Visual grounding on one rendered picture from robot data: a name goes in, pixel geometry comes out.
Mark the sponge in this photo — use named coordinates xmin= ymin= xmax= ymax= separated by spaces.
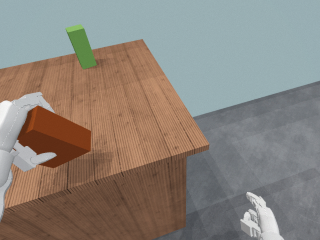
xmin=13 ymin=105 xmax=91 ymax=168

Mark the left robot forearm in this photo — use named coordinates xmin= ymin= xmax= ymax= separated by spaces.
xmin=0 ymin=149 xmax=15 ymax=222

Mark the table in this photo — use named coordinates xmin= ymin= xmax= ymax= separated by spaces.
xmin=0 ymin=39 xmax=210 ymax=240

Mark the robot left hand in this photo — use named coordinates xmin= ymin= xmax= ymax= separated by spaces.
xmin=0 ymin=92 xmax=57 ymax=172

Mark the robot right hand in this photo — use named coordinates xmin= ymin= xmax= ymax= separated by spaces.
xmin=240 ymin=192 xmax=280 ymax=240

